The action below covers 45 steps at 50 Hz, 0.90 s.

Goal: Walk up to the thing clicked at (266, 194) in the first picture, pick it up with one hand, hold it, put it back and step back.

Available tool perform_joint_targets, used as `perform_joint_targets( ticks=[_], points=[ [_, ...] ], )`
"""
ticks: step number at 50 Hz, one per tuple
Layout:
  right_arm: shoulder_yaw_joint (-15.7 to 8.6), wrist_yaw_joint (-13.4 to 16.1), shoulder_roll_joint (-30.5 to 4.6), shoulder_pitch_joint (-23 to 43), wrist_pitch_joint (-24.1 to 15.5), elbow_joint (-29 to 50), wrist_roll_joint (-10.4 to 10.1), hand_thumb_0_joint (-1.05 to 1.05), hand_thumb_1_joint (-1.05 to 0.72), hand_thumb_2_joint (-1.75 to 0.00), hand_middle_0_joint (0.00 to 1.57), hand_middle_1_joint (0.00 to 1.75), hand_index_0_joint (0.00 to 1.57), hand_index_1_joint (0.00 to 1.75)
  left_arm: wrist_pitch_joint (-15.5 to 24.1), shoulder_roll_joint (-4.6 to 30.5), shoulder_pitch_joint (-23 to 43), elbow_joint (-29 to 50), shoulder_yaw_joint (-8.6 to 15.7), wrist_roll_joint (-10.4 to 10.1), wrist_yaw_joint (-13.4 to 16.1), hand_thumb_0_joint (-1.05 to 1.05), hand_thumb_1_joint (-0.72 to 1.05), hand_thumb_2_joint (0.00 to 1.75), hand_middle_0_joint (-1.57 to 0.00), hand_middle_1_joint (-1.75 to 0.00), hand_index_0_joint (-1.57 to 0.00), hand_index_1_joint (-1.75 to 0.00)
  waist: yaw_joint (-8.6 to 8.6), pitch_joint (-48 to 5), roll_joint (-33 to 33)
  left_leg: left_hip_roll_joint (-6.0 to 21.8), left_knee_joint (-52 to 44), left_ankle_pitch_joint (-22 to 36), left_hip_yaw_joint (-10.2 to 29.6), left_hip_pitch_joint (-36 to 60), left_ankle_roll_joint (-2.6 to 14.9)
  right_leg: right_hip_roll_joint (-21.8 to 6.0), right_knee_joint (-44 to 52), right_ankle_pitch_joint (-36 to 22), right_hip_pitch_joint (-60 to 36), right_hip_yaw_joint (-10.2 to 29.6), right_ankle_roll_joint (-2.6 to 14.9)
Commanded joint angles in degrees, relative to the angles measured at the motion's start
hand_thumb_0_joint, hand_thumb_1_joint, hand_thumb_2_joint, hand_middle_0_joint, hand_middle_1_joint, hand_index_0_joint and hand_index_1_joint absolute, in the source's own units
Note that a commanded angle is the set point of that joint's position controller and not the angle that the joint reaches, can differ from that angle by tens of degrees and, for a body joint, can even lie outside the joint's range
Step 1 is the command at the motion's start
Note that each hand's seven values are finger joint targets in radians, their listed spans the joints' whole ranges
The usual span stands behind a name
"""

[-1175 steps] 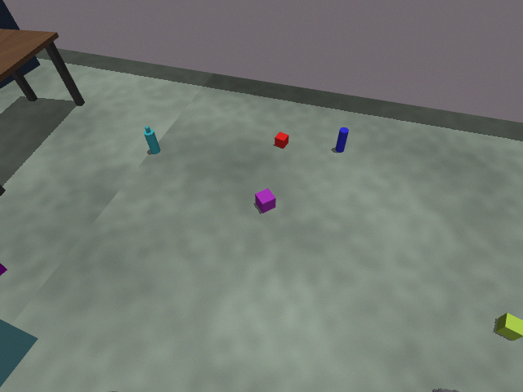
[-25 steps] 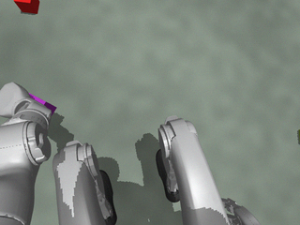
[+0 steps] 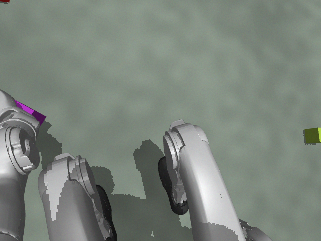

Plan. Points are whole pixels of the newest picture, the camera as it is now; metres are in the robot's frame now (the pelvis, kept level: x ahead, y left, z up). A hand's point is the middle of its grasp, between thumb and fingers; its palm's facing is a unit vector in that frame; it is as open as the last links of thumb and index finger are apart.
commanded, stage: lower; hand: left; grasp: from above
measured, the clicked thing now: (19, 118) +0.45 +0.27 -0.21
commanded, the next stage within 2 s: rest in 0.06 s
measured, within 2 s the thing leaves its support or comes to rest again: neither
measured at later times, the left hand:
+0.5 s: hand (22, 119) +0.45 +0.27 -0.22, palm faces -0.29 -0.34 -0.90, open 10.1 cm
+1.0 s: hand (29, 118) +0.46 +0.27 -0.25, palm faces -0.26 -0.35 -0.90, open 10.1 cm
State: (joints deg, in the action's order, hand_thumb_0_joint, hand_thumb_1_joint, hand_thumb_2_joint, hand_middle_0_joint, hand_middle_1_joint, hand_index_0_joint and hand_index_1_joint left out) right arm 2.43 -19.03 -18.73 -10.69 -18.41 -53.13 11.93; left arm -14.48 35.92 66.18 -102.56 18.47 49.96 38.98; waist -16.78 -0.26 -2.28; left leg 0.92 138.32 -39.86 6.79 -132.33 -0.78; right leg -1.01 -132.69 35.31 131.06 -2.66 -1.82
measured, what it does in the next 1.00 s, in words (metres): stands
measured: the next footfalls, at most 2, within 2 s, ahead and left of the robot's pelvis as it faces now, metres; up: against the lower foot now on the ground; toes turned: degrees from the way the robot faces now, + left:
none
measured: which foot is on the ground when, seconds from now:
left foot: down 0.00-1.00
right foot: down 0.00-1.00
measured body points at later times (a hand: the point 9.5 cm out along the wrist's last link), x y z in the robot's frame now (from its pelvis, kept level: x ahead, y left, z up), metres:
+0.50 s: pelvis +0.00 +0.00 -0.01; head +0.27 +0.05 +0.34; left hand +0.46 +0.29 -0.17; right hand -0.03 -0.25 -0.10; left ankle +0.08 +0.13 -0.29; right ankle +0.11 -0.13 -0.29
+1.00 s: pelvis +0.00 +0.01 -0.01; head +0.28 +0.07 +0.33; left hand +0.47 +0.28 -0.20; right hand -0.04 -0.24 -0.07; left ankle +0.08 +0.13 -0.29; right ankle +0.11 -0.13 -0.29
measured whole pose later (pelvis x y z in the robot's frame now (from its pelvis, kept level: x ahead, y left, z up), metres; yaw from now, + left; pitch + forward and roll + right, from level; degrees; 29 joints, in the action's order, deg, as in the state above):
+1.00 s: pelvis +0.00 +0.01 -0.01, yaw -5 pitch +29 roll -12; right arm 10.9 -26.3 -21.8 -9.4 -23.1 -48.1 14.9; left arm -10.7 48.5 67.2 -107.8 22.4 49.6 46.5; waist -22.7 10.0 3.1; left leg 0.8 143.7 -41.2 12.6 -133.0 -0.6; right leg 0.1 -133.5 34.7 128.9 -7.5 -2.9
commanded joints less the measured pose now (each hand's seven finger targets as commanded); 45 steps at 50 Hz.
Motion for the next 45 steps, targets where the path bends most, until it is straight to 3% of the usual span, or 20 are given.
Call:
perform_joint_targets(
  ticks=[1, 3, 4, 5, 8, 11, 12, 14, 15, 16, 20, 22, 24, 32, 35, 37, 40, 42, 43, 45],
  points=[
    [-3.21, -0.39, -14.21, -14.60, -0.52, -1.24, 0.04, 0.00, -0.91, -0.90, 0.20, 0.30, 0.20, 0.30, 1.10, 14.28, 19.50, 6.12, -0.04, 1.20, 4.83, 0.00, 0.71, 0.77, -1.17, -0.58, -1.14, -0.62, -2.28, -38.71, -14.76, -0.94, -13.53, 7.77, -4.90, 25.31, 1.29, 2.04, 13.05, -6.30, -21.80, -6.05, 3.07],
    [-3.03, -1.04, -13.99, -14.52, -0.71, -2.17, 1.18, 0.00, -0.90, -0.90, 0.20, 0.30, 0.20, 0.30, 1.06, 14.16, 21.51, 6.09, 0.31, 1.14, 5.96, 0.00, 0.74, 0.72, -1.17, -0.59, -1.15, -0.61, -3.55, -37.32, -15.81, -0.85, -12.82, 7.95, -4.85, 25.54, 1.10, 1.78, 12.19, -6.98, -20.86, -6.78, 3.09],
    [-2.86, -1.32, -14.26, -14.73, -0.80, -1.72, 1.00, 0.00, -0.91, -0.90, 0.20, 0.30, 0.20, 0.30, 0.94, 13.44, 20.71, 4.48, -0.04, 0.90, 6.23, 0.00, 0.73, 0.77, -1.18, -0.58, -1.15, -0.62, -3.69, -36.98, -15.88, -0.72, -12.48, 7.87, -4.90, 25.34, 1.08, 2.10, 12.51, -7.06, -21.00, -6.88, 3.17],
    [-2.95, -1.39, -14.74, -15.03, -0.71, -2.15, 1.04, 0.00, -0.90, -0.90, 0.20, 0.30, 0.20, 0.30, 1.28, 15.62, 21.69, 6.75, 1.37, 0.85, 6.71, 0.00, 0.71, 0.74, -1.18, -0.55, -1.14, -0.59, -3.82, -37.90, -15.38, -0.65, -12.26, 8.07, -4.59, 24.95, 1.10, 2.16, 12.56, -7.32, -21.60, -6.95, 3.03],
    [-2.40, -2.18, -14.61, -15.41, -0.79, -2.55, 1.32, 0.00, -0.91, -0.90, 0.20, 0.30, 0.20, 0.30, 1.54, 16.21, 21.56, 6.71, 1.45, 0.40, 6.82, 0.00, 0.72, 0.78, -1.18, -0.58, -1.15, -0.62, -3.73, -38.45, -16.67, -0.51, -11.49, 9.89, -4.74, 25.63, 0.82, 2.19, 11.80, -8.71, -22.65, -7.33, 3.01],
    [-1.85, -2.92, -15.21, -15.32, -0.84, -2.20, 1.76, 0.00, -0.90, -0.90, 0.20, 0.30, 0.20, 0.30, 1.48, 17.80, 20.68, 7.42, 1.89, 0.53, 6.23, 0.00, 0.73, 0.73, -1.17, -0.55, -1.15, -0.57, -4.71, -37.02, -16.58, -0.54, -10.44, 12.59, -4.77, 25.20, 0.95, 2.29, 11.30, -11.66, -24.19, -7.79, 2.81],
    [-1.84, -3.05, -15.65, -14.85, -0.76, -2.62, 1.90, 0.00, -0.91, -0.90, 0.20, 0.30, 0.20, 0.30, 1.07, 16.88, 18.54, 4.13, 1.23, 0.57, 5.73, 0.00, 0.70, 0.75, -1.16, -0.57, -1.13, -0.59, -4.75, -35.64, -15.13, -0.51, -10.29, 11.88, -4.58, 24.05, 1.06, 2.46, 11.04, -11.05, -23.81, -8.08, 2.79],
    [-1.38, -3.34, -15.81, -13.82, -1.01, -2.31, 1.68, 0.00, -0.91, -0.90, 0.20, 0.30, 0.20, 0.30, 1.09, 17.52, 16.59, 3.83, 0.59, 0.92, 4.96, 0.00, 0.68, 0.75, -1.14, -0.56, -1.12, -0.59, -4.26, -35.14, -14.99, -0.69, -9.97, 10.69, -4.51, 22.92, 1.52, 2.56, 11.34, -10.15, -23.83, -7.91, 2.65],
    [-1.31, -3.47, -16.13, -14.53, -1.03, -1.07, 1.44, 0.00, -0.90, -0.90, 0.20, 0.30, 0.20, 0.30, 1.22, 19.58, 14.96, 5.11, 2.67, 0.99, 4.94, 0.00, 0.68, 0.75, -1.13, -0.57, -1.11, -0.60, -3.75, -36.68, -15.54, -0.55, -10.59, 12.88, -3.95, 24.29, 1.19, 2.46, 10.94, -12.13, -24.96, -8.11, 2.79],
    [-1.11, -3.64, -16.07, -14.64, -0.81, -0.96, 1.39, 0.00, -0.90, -0.90, 0.20, 0.30, 0.20, 0.30, 1.00, 17.36, 14.04, 3.94, 1.25, 0.76, 4.69, 0.00, 0.71, 0.71, -1.14, -0.55, -1.12, -0.57, -3.43, -36.27, -15.77, -0.52, -10.71, 12.68, -3.81, 24.41, 1.19, 2.55, 10.78, -11.78, -24.48, -8.23, 3.01],
    [0.12, -4.32, -16.26, -14.21, -0.88, -0.02, 1.47, 0.00, -0.90, -0.90, 0.20, 0.30, 0.20, 0.30, 1.51, 19.72, 13.23, 4.05, 2.35, 1.29, 4.51, 0.00, 0.67, 0.73, -1.13, -0.53, -1.10, -0.56, -4.24, -34.10, -15.18, -0.37, -11.00, 11.73, -2.68, 22.99, 1.37, 2.46, 10.06, -11.58, -23.92, -8.94, 2.93],
    [0.04, -4.46, -16.57, -15.03, -0.94, 0.46, 1.62, 0.00, -0.90, -0.90, 0.20, 0.30, 0.20, 0.30, 2.06, 18.52, 13.93, 4.47, 1.92, 0.88, 4.34, 0.00, 0.67, 0.75, -1.11, -0.57, -1.09, -0.60, -5.20, -34.22, -14.86, -0.20, -10.25, 12.25, -2.89, 23.46, 1.38, 2.78, 10.48, -12.04, -24.36, -8.91, 2.90],
    [0.93, -4.63, -16.64, -14.93, -1.38, 0.41, 1.91, 0.00, -0.90, -0.90, 0.20, 0.30, 0.20, 0.30, 2.74, 19.11, 16.19, 4.87, 1.45, 1.01, 4.69, 0.00, 0.69, 0.66, -1.12, -0.52, -1.11, -0.53, -6.46, -33.31, -14.94, -0.20, -9.76, 11.07, -2.78, 22.75, 1.49, 2.90, 10.74, -11.45, -24.11, -9.09, 2.78],
    [1.80, -5.38, -18.20, -14.58, -3.14, 0.78, 2.38, 0.00, -0.90, -0.90, 0.20, 0.30, 0.20, 0.30, 5.38, 21.18, 18.63, 2.91, 1.69, 2.53, 7.53, 0.00, 0.68, 0.73, -1.11, -0.57, -1.10, -0.59, -7.98, -30.42, -18.96, 0.00, -10.28, 7.46, -1.44, 25.26, 0.93, 2.55, 10.38, -8.47, -21.28, -10.38, 3.29],
    [2.37, -5.80, -18.71, -12.73, -3.99, 1.52, 2.86, 0.00, -0.90, -0.90, 0.20, 0.30, 0.20, 0.30, 5.29, 20.75, 18.11, 1.09, 0.85, 2.03, 7.92, 0.00, 0.73, 0.67, -1.11, -0.59, -1.12, -0.58, -8.54, -28.08, -18.26, -0.01, -9.31, 6.92, -1.48, 24.81, 0.95, 2.50, 10.50, -8.31, -20.75, -10.65, 3.02],
    [2.57, -6.16, -19.35, -13.63, -4.18, 1.38, 2.70, 0.00, -0.90, -0.90, 0.20, 0.30, 0.20, 0.30, 5.19, 22.25, 17.40, 0.29, 1.74, 2.18, 8.42, 0.00, 0.75, 0.69, -1.13, -0.58, -1.14, -0.57, -8.33, -28.23, -18.67, 0.08, -10.10, 7.67, -1.19, 25.11, 0.87, 2.65, 10.83, -8.91, -21.56, -10.83, 3.09],
    [2.94, -6.46, -20.10, -12.65, -4.42, 2.03, 2.45, 0.00, -0.90, -0.90, 0.20, 0.30, 0.20, 0.30, 4.61, 23.25, 15.33, -0.63, 1.79, 1.96, 8.83, 0.00, 0.69, 0.74, -1.11, -0.57, -1.10, -0.59, -7.89, -28.19, -18.63, 0.34, -10.04, 8.67, -0.49, 25.56, 0.75, 2.58, 10.33, -10.21, -22.06, -11.10, 2.96],
    [3.32, -6.85, -20.07, -12.99, -4.59, 2.32, 2.68, 0.00, -0.90, -0.90, 0.20, 0.30, 0.20, 0.30, 4.36, 23.26, 15.32, -0.95, 1.87, 1.59, 8.99, 0.00, 0.69, 0.73, -1.11, -0.58, -1.10, -0.60, -8.57, -27.83, -17.62, 0.21, -9.63, 9.07, -0.76, 25.13, 1.02, 2.73, 10.76, -10.73, -23.22, -11.04, 2.76],
    [3.34, -6.89, -20.30, -13.25, -4.46, 2.06, 2.40, 0.00, -0.90, -0.90, 0.20, 0.30, 0.20, 0.30, 4.13, 24.22, 14.16, -1.05, 2.86, 1.23, 9.44, 0.00, 0.69, 0.69, -1.10, -0.57, -1.09, -0.58, -7.73, -28.82, -17.61, 0.30, -9.91, 10.00, -0.63, 25.04, 1.02, 2.94, 11.20, -11.71, -24.56, -10.85, 2.76],
    [4.05, -7.32, -19.85, -12.56, -4.59, 3.31, 2.92, 0.00, -0.90, -0.90, 0.20, 0.30, 0.20, 0.30, 3.79, 23.62, 15.83, -0.36, 1.97, 0.65, 9.47, 0.00, 0.72, 0.68, -1.10, -0.58, -1.11, -0.57, -8.88, -27.74, -16.62, 0.34, -8.85, 10.55, -0.59, 24.07, 1.17, 2.80, 10.68, -12.53, -24.54, -10.97, 2.49]
  ],
)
